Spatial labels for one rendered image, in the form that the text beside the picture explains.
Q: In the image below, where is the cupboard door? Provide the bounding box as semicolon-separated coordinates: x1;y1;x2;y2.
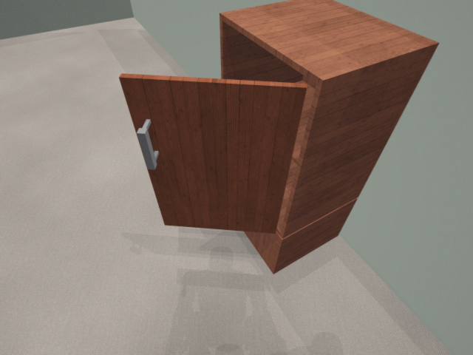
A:
119;73;307;234

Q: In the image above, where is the handle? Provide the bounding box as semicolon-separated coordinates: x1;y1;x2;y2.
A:
137;119;159;170

